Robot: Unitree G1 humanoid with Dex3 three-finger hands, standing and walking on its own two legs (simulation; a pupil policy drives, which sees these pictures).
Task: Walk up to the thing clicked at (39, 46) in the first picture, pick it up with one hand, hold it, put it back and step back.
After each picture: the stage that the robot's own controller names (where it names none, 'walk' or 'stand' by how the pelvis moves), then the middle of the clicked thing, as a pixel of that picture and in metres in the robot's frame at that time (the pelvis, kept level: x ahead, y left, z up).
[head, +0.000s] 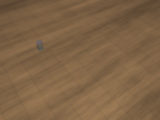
stand; (40, 45) +1.35 +0.46 -0.72
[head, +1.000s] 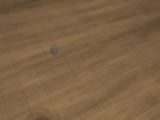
walk; (54, 50) +1.25 +0.21 -0.70
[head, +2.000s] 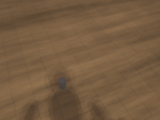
walk; (62, 84) +0.80 +0.14 -0.71
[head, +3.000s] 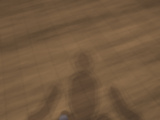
walk; out of the picture +0.47 +0.19 -0.70
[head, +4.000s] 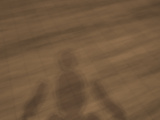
stand; out of the picture +0.37 +0.16 -0.72
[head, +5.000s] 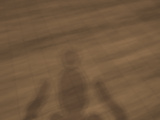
stand; out of the picture +0.36 +0.14 -0.72
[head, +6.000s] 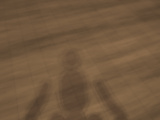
stand; out of the picture +0.37 +0.15 -0.73
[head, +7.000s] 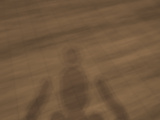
stand; out of the picture +0.35 +0.16 -0.73
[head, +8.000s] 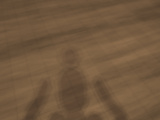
stand; out of the picture +0.35 +0.16 -0.73
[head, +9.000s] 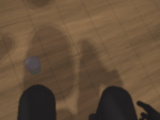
go down; (33, 66) +0.44 +0.19 -0.36
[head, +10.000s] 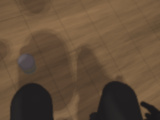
go down; (27, 64) +0.44 +0.21 -0.30
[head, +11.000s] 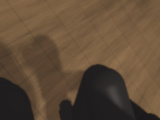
close in; out of the picture +0.42 +0.25 -0.22
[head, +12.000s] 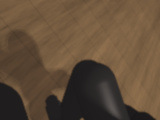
close; out of the picture +0.42 +0.27 -0.22
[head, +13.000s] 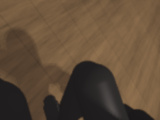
lift; out of the picture +0.41 +0.26 -0.23
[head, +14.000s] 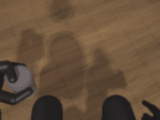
lift; (23, 84) +0.33 +0.19 -0.04
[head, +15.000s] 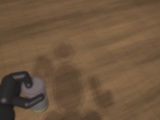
hold; (36, 96) +0.32 +0.16 +0.00
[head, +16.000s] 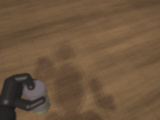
hold; (38, 98) +0.32 +0.15 -0.01
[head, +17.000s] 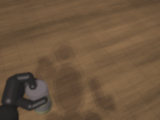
crouch; (40, 97) +0.32 +0.15 -0.01
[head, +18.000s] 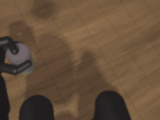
crouch; (22, 60) +0.43 +0.18 -0.09
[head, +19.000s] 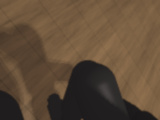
lower; out of the picture +0.42 +0.27 -0.23
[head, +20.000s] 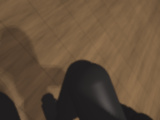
lower; out of the picture +0.43 +0.28 -0.23
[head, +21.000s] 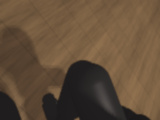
lower; out of the picture +0.43 +0.28 -0.23
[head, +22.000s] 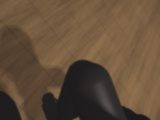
lower; out of the picture +0.43 +0.28 -0.23
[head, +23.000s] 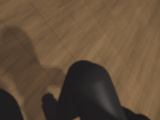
loosen; out of the picture +0.43 +0.27 -0.23
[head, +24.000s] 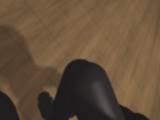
withdraw; out of the picture +0.42 +0.27 -0.23
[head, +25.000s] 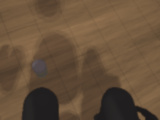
walk; (40, 69) +0.45 +0.19 -0.37
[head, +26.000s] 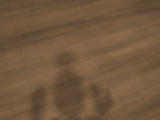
stand; out of the picture +0.37 +0.14 -0.66
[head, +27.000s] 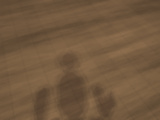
stand; out of the picture +0.38 +0.16 -0.67
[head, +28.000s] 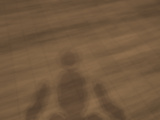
stand; out of the picture +0.39 +0.15 -0.70
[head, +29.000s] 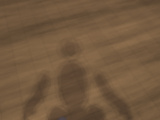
walk; out of the picture +0.42 +0.14 -0.71
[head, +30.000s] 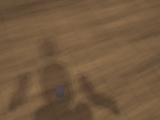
walk; (59, 92) +0.60 +0.11 -0.71
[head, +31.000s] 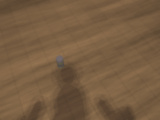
walk; (60, 62) +0.91 +0.23 -0.69
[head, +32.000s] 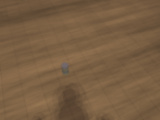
stand; (65, 68) +0.99 +0.16 -0.71
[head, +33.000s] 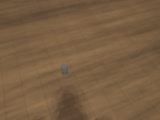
stand; (64, 70) +1.01 +0.16 -0.73
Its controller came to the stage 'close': yes
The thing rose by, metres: 0.71
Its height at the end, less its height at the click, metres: +0.00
